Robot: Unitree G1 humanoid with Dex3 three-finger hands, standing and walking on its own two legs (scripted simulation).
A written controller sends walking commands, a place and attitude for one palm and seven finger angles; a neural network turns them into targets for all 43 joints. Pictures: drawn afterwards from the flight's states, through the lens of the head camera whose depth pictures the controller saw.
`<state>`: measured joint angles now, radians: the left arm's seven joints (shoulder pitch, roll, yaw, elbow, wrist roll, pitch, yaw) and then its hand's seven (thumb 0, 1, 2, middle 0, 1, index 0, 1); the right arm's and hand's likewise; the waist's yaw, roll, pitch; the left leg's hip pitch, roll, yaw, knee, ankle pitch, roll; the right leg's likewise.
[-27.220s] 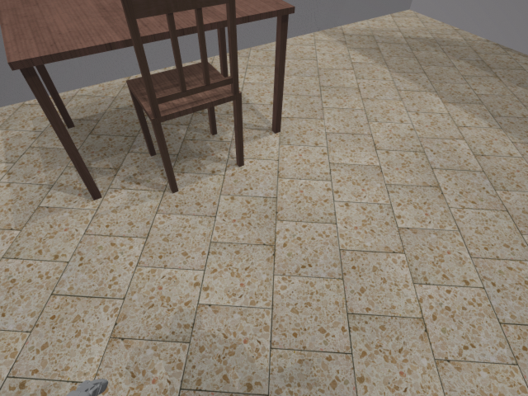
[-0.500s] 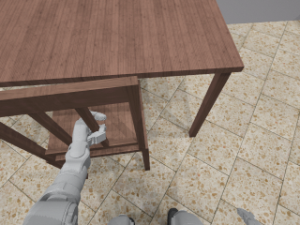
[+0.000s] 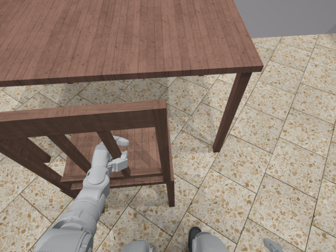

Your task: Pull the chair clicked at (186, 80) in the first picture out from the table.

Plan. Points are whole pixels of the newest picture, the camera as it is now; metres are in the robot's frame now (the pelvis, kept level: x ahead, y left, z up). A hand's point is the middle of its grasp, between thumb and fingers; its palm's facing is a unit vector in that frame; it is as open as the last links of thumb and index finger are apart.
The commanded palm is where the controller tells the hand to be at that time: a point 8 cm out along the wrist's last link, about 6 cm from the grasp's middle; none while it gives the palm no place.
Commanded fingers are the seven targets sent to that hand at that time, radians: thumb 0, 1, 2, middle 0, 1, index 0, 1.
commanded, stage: step backward, pulling the chair out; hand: left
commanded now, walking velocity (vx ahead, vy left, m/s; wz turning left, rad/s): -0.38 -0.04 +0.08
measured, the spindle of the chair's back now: (78, 158) +0.36 +0.26 -0.06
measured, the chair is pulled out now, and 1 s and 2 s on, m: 0.17 0.36 0.61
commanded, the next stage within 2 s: stop walking, hand still on the chair in 1.58 s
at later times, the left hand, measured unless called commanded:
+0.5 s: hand (123, 191) +0.26 +0.12 -0.06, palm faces -0.01 -0.99 -0.17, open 5.3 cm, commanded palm +0.24 +0.17 -0.05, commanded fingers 0.00 0.90 0.90 -0.50 -1.45 -0.50 -1.45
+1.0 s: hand (118, 243) +0.15 +0.12 -0.06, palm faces -0.06 -0.99 -0.15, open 5.2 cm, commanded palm +0.15 +0.17 -0.05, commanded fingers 0.00 0.90 0.90 -0.50 -1.45 -0.50 -1.45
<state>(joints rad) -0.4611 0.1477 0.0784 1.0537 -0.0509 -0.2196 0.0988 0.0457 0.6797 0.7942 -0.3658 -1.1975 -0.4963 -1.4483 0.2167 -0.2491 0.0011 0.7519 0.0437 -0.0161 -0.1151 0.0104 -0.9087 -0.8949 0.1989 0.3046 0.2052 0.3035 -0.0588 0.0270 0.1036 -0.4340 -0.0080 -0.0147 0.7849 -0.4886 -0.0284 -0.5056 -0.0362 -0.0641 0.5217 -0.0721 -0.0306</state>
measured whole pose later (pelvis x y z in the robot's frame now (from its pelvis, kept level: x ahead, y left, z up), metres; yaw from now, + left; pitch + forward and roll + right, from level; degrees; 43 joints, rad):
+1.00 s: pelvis -0.21 +0.02 +0.00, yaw +1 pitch +2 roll +1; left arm -0.50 0.13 -0.03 1.02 -0.05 -0.17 0.08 0.05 0.70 0.79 -0.30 -1.26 -0.50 -1.45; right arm 0.23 -0.25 -0.01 0.73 0.01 -0.02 -0.13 0.01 -0.91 -0.90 0.20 0.30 0.20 0.30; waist -0.06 -0.01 0.13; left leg -0.37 0.00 0.03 0.59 -0.26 0.01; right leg -0.50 -0.04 -0.01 0.73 -0.30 0.01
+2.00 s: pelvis -0.39 -0.01 +0.01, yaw +0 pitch -3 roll +1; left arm -0.25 0.09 -0.08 0.86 -0.05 -0.11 0.06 0.07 0.69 0.80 -0.31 -1.25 -0.50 -1.45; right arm 0.30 -0.22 0.04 0.72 0.03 -0.01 -0.13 0.01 -0.91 -0.90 0.20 0.30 0.20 0.30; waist -0.04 0.04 0.09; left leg -0.27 0.02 -0.01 0.56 -0.25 -0.01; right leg -0.36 -0.04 -0.04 0.59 -0.29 0.01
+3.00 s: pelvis -0.34 -0.01 +0.01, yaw +0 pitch +1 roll +1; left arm 0.11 0.11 -0.14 0.48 -0.05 -0.04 0.06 0.08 0.66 0.80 -0.30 -1.32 -0.50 -1.45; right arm 0.24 -0.22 0.02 0.66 0.05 -0.04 -0.09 0.01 -0.91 -0.90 0.20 0.30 0.20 0.30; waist -0.04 0.01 -0.02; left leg -0.23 0.02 -0.01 0.48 -0.27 -0.03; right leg -0.32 -0.04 -0.04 0.51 -0.21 0.00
